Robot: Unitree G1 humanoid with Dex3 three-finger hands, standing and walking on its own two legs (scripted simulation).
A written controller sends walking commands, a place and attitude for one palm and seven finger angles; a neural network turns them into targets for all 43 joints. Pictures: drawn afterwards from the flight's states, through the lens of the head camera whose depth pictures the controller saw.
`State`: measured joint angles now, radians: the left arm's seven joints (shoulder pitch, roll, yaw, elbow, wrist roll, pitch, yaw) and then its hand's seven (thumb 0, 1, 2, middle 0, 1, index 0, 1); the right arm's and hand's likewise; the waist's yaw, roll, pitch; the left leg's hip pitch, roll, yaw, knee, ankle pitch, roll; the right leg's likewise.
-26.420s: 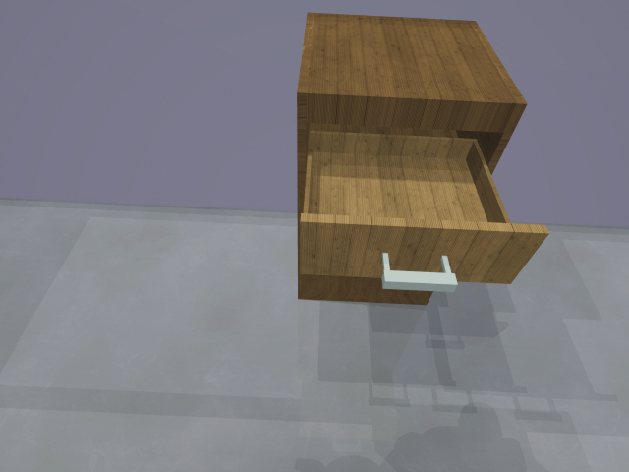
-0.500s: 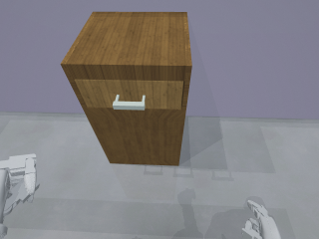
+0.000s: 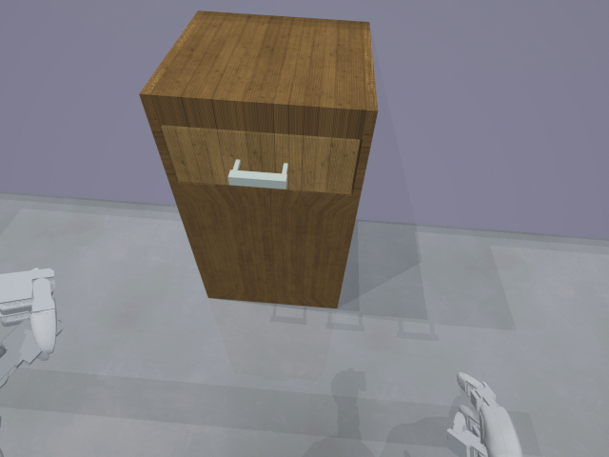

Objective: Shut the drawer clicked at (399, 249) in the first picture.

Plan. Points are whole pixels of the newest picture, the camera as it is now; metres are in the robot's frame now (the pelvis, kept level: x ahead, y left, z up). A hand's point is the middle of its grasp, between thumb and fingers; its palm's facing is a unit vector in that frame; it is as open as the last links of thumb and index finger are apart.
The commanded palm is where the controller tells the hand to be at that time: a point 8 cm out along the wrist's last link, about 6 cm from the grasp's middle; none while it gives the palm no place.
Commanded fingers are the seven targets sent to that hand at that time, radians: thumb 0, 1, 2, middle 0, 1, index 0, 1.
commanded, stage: step back with the hand held close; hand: left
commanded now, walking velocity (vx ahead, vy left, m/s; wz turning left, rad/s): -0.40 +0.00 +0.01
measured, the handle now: (259, 172) +0.69 +0.15 -0.09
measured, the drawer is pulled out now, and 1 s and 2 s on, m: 0.00 0.00 0.00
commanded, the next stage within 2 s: stop stepping back and stand still in 0.84 s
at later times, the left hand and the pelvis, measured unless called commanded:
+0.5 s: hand (49, 359) +0.16 +0.23 +0.17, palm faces +0.32 -0.80 -0.52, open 3.2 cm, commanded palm +0.09 +0.26 +0.19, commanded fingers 0.00 0.90 0.90 -1.40 -1.60 -1.40 -1.60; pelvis -0.04 -0.01 +0.01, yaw -2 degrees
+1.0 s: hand out of the picture +0.01 +0.19 +0.16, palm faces +0.26 -0.84 -0.49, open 3.2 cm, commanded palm -0.06 +0.23 +0.19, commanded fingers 0.00 0.90 0.90 -1.40 -1.60 -1.40 -1.60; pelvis -0.19 -0.05 +0.01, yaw -1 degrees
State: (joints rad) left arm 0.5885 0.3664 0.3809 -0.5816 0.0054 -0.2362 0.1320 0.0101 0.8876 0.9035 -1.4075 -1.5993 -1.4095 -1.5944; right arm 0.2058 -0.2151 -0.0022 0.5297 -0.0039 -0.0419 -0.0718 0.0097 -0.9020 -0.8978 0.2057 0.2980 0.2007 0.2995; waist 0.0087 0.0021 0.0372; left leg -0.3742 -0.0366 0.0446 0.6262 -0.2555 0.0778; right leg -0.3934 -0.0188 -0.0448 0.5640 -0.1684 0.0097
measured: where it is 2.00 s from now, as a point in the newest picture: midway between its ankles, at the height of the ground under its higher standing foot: outside the picture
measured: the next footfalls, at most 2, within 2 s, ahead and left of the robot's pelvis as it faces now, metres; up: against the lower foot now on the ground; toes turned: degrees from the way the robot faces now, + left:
right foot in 0.50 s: -0.18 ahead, -0.12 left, +0.00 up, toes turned -1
left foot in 0.74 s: -0.02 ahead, +0.04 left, +0.00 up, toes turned -1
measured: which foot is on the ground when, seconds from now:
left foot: down 0.00-0.62, up 0.64-0.72, down 0.74-1.00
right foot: down 0.00-0.30, up 0.32-0.48, down 0.50-0.76, up 0.78-1.00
